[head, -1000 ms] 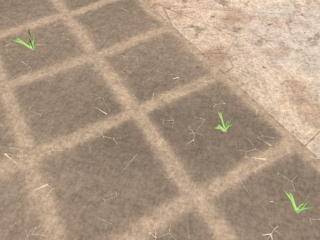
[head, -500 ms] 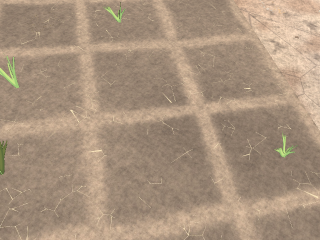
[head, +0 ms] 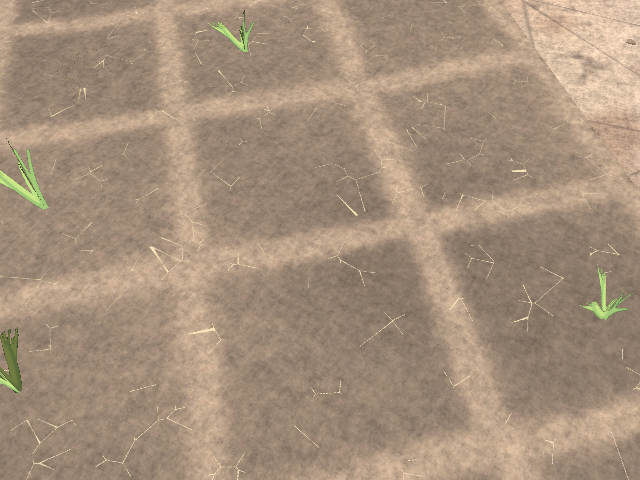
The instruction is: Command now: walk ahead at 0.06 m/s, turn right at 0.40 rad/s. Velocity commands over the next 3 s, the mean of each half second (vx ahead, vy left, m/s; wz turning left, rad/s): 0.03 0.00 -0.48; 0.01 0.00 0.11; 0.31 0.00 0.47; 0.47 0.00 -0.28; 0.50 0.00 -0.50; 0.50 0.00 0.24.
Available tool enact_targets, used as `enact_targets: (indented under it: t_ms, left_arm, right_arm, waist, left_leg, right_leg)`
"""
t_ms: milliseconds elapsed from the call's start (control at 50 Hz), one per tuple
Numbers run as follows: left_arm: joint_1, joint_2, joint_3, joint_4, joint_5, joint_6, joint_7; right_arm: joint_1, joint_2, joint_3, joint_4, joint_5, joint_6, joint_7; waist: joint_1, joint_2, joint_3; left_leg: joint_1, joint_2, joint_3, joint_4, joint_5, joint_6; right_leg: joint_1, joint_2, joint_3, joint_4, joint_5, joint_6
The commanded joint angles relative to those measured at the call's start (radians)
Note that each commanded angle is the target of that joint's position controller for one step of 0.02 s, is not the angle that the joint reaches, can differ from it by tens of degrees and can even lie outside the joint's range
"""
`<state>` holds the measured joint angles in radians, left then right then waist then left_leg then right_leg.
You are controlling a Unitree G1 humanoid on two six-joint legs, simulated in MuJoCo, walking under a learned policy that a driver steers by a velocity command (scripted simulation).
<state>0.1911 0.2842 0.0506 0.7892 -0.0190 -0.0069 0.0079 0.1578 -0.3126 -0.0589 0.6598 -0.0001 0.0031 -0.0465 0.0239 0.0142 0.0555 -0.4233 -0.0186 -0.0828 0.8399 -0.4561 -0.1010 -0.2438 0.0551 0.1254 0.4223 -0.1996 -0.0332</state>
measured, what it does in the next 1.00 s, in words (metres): steps on the spot: left foot, then right foot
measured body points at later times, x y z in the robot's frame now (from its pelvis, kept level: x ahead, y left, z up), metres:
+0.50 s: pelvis +0.04 +0.03 +0.00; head +0.08 +0.03 +0.45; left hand +0.26 +0.26 -0.11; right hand +0.09 -0.28 -0.10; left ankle +0.07 +0.14 -0.74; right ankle +0.00 -0.11 -0.70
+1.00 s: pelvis +0.03 +0.00 -0.01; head +0.06 +0.00 +0.44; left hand +0.24 +0.24 -0.11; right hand +0.08 -0.30 -0.12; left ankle +0.04 +0.13 -0.71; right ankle +0.00 -0.10 -0.74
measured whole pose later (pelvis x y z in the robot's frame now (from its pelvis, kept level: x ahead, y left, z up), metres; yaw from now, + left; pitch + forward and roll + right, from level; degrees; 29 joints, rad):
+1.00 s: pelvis +0.03 +0.00 -0.01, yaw -10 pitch +0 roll -1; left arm 0.09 0.27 0.06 0.75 0.01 0.03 0.03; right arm 0.22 -0.31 -0.07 0.73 0.02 0.06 -0.01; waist -0.01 0.01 0.08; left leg -0.36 0.06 0.02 0.82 -0.45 -0.09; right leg -0.19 -0.03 -0.16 0.45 -0.26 -0.03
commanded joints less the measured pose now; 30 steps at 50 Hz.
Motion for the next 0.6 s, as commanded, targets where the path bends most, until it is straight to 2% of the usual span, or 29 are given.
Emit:
enact_targets:
  t_ms: [20, 100, 140, 160, 180, 200, 220, 240, 260, 300, 340, 400, 440, 520, 560, 580, 600]
  left_arm:
    - [-0.050, 0.203, 0.062, -0.082, -0.008, 0.014, 0.019]
    - [-0.073, 0.201, 0.065, -0.101, -0.014, 0.037, 0.021]
    - [-0.096, 0.177, 0.056, -0.115, -0.023, 0.043, 0.029]
    - [-0.054, 0.131, 0.041, -0.117, -0.008, 0.041, 0.029]
    - [-0.001, 0.082, 0.029, -0.133, 0.001, 0.033, 0.027]
    - [0.027, 0.167, 0.054, -0.119, 0.007, 0.025, 0.028]
    - [0.042, 0.218, 0.074, -0.098, -0.005, 0.028, 0.027]
    - [0.051, 0.215, 0.081, -0.079, -0.009, 0.039, 0.031]
    - [0.055, 0.204, 0.081, -0.071, -0.007, 0.051, 0.034]
    - [0.029, 0.166, 0.072, -0.091, -0.009, 0.060, 0.027]
    - [-0.020, 0.143, 0.062, -0.127, -0.013, 0.059, 0.021]
    - [-0.062, 0.125, 0.051, -0.167, -0.006, 0.059, 0.007]
    - [-0.069, 0.106, 0.040, -0.182, 0.002, 0.059, -0.001]
    - [-0.050, 0.111, 0.038, -0.188, 0.004, 0.064, -0.008]
    - [0.003, 0.104, 0.039, -0.168, 0.006, 0.063, -0.015]
    - [0.024, 0.122, 0.043, -0.160, 0.009, 0.062, -0.014]
    - [0.049, 0.170, 0.048, -0.163, 0.016, 0.061, -0.003]
  right_arm:
    - [0.008, -0.057, -0.020, -0.065, 0.005, -0.012, -0.001]
    - [0.013, -0.077, -0.029, -0.068, 0.012, -0.030, 0.020]
    - [0.064, -0.095, -0.042, -0.051, 0.008, -0.041, 0.025]
    - [0.085, -0.152, -0.055, -0.058, -0.007, -0.040, 0.018]
    - [0.046, -0.235, -0.071, -0.073, -0.035, -0.028, 0.017]
    - [0.050, -0.185, -0.061, -0.083, -0.053, -0.028, 0.022]
    - [0.016, -0.134, -0.043, -0.093, -0.047, -0.033, 0.024]
    - [-0.023, -0.109, -0.036, -0.096, -0.035, -0.035, 0.024]
    - [-0.044, -0.097, -0.032, -0.096, -0.021, -0.036, 0.021]
    - [-0.035, -0.096, -0.028, -0.086, -0.018, -0.032, 0.013]
    - [-0.001, -0.100, -0.032, -0.075, -0.022, -0.025, 0.005]
    - [0.020, -0.127, -0.046, -0.062, -0.018, -0.014, 0.003]
    - [0.006, -0.147, -0.052, -0.058, -0.012, -0.011, 0.011]
    - [-0.005, -0.165, -0.054, -0.038, 0.011, -0.007, 0.033]
    - [-0.025, -0.158, -0.048, -0.025, 0.030, -0.006, 0.035]
    - [0.017, -0.130, -0.037, 0.000, 0.034, -0.009, 0.036]
    - [0.065, -0.063, -0.010, 0.010, 0.001, -0.017, 0.042]
  waist:
    - [-0.015, -0.147, -0.142]
    - [-0.021, -0.172, -0.143]
    - [-0.059, -0.163, -0.139]
    - [-0.044, -0.067, -0.173]
    - [0.009, 0.220, -0.145]
    - [-0.010, 0.218, -0.149]
    - [0.000, 0.144, -0.118]
    - [0.013, 0.102, -0.096]
    - [0.012, 0.099, -0.082]
    - [-0.005, 0.123, -0.066]
    - [-0.035, 0.144, -0.076]
    - [-0.059, 0.136, -0.106]
    - [-0.059, 0.133, -0.119]
    - [-0.050, 0.150, -0.125]
    - [-0.011, 0.140, -0.126]
    - [-0.002, 0.108, -0.127]
    - [-0.024, -0.037, -0.184]
  left_leg:
    - [0.021, -0.024, 0.013, -0.080, 0.077, -0.006]
    - [0.116, -0.038, 0.007, -0.272, 0.160, 0.016]
    - [0.253, -0.017, 0.015, -0.488, 0.352, 0.047]
    - [0.374, 0.137, -0.103, -0.510, 0.416, 0.102]
    - [0.409, 0.343, -0.360, -0.530, 0.604, 0.250]
    - [0.364, 0.431, -0.456, -0.538, 0.611, 0.354]
    - [0.325, 0.393, -0.368, -0.531, 0.588, 0.352]
    - [0.307, 0.327, -0.262, -0.520, 0.546, 0.312]
    - [0.304, 0.290, -0.195, -0.516, 0.528, 0.290]
    - [0.286, 0.252, -0.099, -0.525, 0.593, 0.298]
    - [0.343, 0.260, -0.065, -0.528, 0.623, 0.322]
    - [0.408, 0.303, -0.046, -0.522, 0.652, 0.346]
    - [0.372, 0.305, -0.019, -0.517, 0.675, 0.350]
    - [0.347, 0.313, -0.005, -0.480, 0.706, 0.345]
    - [0.311, 0.291, 0.018, -0.417, 0.663, 0.302]
    - [0.250, 0.261, 0.045, -0.377, 0.579, 0.242]
    - [0.124, 0.187, 0.104, -0.263, 0.351, 0.147]
  right_leg:
    - [0.102, -0.210, 0.232, -0.059, 0.465, -0.184]
    - [0.085, -0.197, 0.303, -0.018, 0.395, -0.155]
    - [0.031, -0.144, 0.313, 0.035, 0.243, -0.093]
    - [-0.059, -0.093, 0.262, 0.149, 0.028, -0.037]
    - [-0.256, 0.073, 0.085, 0.334, -0.357, 0.026]
    - [-0.294, 0.029, 0.052, 0.565, -0.484, 0.066]
    - [-0.303, -0.003, 0.053, 0.681, -0.427, 0.080]
    - [-0.310, -0.019, 0.035, 0.727, -0.363, 0.097]
    - [-0.324, -0.029, 0.024, 0.757, -0.305, 0.113]
    - [-0.322, -0.037, -0.022, 0.766, -0.237, 0.140]
    - [-0.344, -0.052, -0.051, 0.696, -0.213, 0.156]
    - [-0.329, -0.087, -0.069, 0.578, -0.215, 0.160]
    - [-0.242, -0.092, -0.092, 0.482, -0.225, 0.146]
    - [-0.114, -0.065, -0.144, 0.284, -0.196, 0.105]
    - [0.010, -0.042, -0.173, 0.052, -0.029, 0.059]
    - [0.120, -0.044, -0.151, -0.078, 0.107, 0.028]
    - [0.305, -0.185, 0.025, -0.094, 0.370, -0.013]
Next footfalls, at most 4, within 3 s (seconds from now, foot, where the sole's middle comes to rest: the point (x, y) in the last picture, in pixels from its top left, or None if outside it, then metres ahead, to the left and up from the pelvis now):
0.16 left None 0.11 0.13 -0.78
0.60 right None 0.04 -0.11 -0.78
1.10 left None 0.07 0.12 -0.78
1.60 right None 0.43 -0.07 -0.78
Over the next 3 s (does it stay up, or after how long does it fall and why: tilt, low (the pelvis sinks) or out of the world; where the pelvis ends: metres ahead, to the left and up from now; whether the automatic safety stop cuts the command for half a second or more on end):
stays up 0.99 -0.13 -0.01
